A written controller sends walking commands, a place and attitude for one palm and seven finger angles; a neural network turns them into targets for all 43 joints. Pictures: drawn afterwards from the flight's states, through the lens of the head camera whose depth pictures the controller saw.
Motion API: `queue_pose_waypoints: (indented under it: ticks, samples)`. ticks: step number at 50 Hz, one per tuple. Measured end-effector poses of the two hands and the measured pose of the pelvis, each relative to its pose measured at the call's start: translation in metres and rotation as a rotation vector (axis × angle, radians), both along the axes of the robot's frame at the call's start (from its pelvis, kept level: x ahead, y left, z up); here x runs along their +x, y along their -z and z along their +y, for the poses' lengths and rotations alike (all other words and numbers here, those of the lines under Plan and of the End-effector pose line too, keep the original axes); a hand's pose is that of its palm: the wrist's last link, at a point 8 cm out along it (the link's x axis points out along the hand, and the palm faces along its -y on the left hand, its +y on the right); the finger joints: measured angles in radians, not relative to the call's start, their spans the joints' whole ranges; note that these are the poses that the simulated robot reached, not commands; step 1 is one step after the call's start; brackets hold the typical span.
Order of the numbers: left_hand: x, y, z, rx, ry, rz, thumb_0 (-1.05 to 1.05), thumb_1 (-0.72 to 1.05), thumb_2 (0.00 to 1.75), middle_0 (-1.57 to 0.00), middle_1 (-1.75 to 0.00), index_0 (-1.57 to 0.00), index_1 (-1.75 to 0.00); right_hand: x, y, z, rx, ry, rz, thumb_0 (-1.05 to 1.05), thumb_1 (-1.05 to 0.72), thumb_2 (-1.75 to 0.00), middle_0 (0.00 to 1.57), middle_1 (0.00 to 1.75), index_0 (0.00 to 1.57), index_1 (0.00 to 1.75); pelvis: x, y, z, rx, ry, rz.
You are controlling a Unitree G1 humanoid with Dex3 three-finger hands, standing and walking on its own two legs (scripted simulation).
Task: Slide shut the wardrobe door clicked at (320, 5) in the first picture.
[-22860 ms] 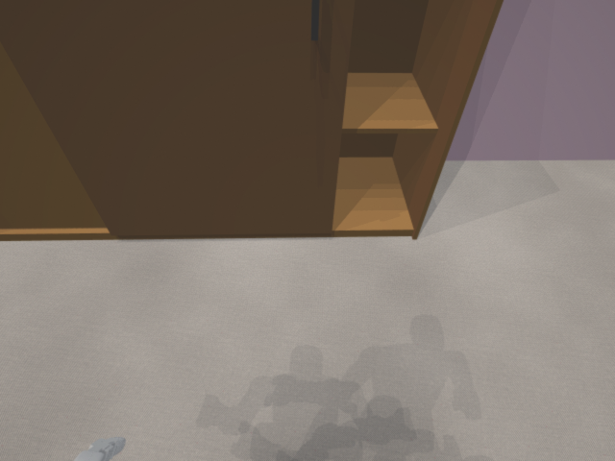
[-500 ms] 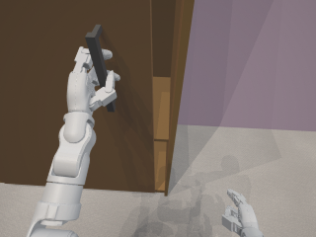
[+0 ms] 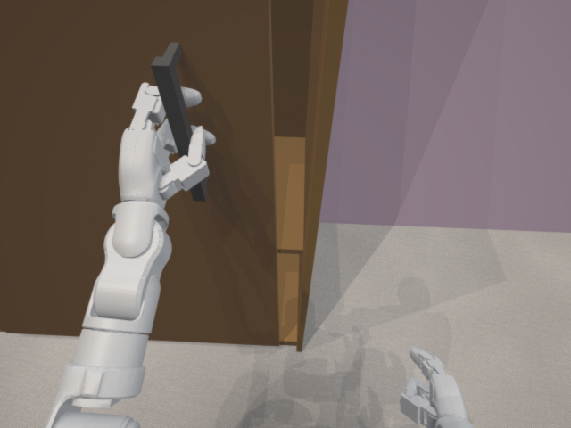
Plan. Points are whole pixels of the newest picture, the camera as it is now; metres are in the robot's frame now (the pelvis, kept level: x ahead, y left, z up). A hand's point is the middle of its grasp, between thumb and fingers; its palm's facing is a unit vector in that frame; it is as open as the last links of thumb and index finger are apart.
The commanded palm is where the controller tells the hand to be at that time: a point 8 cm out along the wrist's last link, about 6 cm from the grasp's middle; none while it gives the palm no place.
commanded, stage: stop walking and hold the door there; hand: left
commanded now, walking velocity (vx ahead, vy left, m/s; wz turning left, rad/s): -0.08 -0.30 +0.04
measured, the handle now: (188, 131) +0.42 +0.15 +0.20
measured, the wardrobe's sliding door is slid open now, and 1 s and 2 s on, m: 0.06 0.06 0.06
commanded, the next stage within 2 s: loosen the grip on the handle in 0.98 s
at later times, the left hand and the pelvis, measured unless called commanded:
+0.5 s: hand (195, 161) +0.37 +0.13 +0.20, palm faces +0.01 -1.00 -0.10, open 6.3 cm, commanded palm +0.35 +0.17 +0.20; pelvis +0.01 +0.04 +0.00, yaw -1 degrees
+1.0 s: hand (197, 163) +0.36 +0.13 +0.20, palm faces -0.06 -0.99 -0.08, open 6.2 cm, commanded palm +0.35 +0.16 +0.20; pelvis +0.02 +0.07 +0.01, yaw +0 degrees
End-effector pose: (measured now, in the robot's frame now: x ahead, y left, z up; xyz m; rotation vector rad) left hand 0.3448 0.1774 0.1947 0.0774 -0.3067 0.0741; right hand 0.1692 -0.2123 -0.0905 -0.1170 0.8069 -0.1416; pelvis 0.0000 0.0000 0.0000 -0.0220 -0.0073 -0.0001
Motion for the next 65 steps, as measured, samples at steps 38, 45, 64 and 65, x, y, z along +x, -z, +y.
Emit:
queue_pose_waypoints:
  ticks: [38,45,64,65]
  samples:
    - [0.004,-0.002,0.006,0.027,0.155,0.018,0.03,0.77,0.82,-0.46,-1.4,-0.21,-1.35,0.026,-0.013,0.075,0.001,-0.031,-0.071,0.01,-0.9,-0.9,0.2,0.3,0.2,0.3,0.019,-0.005,0.066,0.035,0.024,-0.009]
    - [0.004,-0.002,0.005,0.021,0.157,0.019,0.03,0.78,0.82,-0.46,-1.4,-0.2,-1.35,0.027,-0.01,0.085,0.007,-0.053,-0.049,0.01,-0.9,-0.9,0.2,0.3,0.2,0.3,0.02,-0.005,0.071,0.037,0.016,-0.008]
    - [0.009,-0.004,0.014,-0.039,0.147,0.042,-0.01,0.39,0.67,-0.54,-1.4,-0.33,-1.36,0.004,-0.018,0.049,-0.006,-0.087,-0.144,0.01,-0.9,-0.9,0.2,0.3,0.2,0.3,0.003,-0.002,0.054,0.041,-0.032,-0.049]
    - [0.009,-0.004,0.013,-0.037,0.129,0.037,-0.01,0.32,0.63,-0.53,-1.4,-0.34,-1.36,0.0,-0.018,0.045,-0.006,-0.081,-0.158,0.01,-0.9,-0.9,0.2,0.3,0.2,0.3,0.002,-0.002,0.052,0.042,-0.032,-0.052]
